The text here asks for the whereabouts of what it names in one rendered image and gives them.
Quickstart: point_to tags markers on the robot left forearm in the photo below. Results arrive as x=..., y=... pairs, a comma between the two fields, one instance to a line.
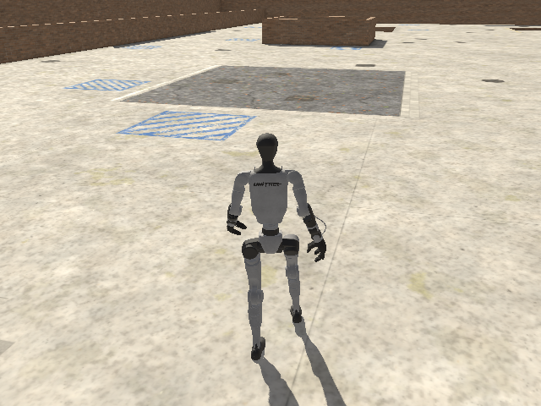
x=231, y=219

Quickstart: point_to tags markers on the right robot hand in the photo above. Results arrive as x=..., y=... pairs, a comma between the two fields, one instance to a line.
x=321, y=249

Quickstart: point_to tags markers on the left robot foot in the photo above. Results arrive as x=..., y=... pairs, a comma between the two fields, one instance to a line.
x=256, y=352

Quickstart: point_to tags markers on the right robot foot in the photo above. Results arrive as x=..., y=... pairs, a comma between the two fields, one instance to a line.
x=296, y=316

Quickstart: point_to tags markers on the left robot hand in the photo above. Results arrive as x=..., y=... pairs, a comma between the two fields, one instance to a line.
x=239, y=225

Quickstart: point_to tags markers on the robot left upper arm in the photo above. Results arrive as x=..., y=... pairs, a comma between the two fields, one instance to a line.
x=238, y=191

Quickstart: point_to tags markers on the robot right upper arm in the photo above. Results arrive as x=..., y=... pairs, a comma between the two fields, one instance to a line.
x=295, y=178

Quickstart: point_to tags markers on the robot right forearm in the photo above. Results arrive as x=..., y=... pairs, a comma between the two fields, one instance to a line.
x=312, y=226

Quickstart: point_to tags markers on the robot foot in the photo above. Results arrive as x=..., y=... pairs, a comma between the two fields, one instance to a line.
x=256, y=352
x=296, y=316

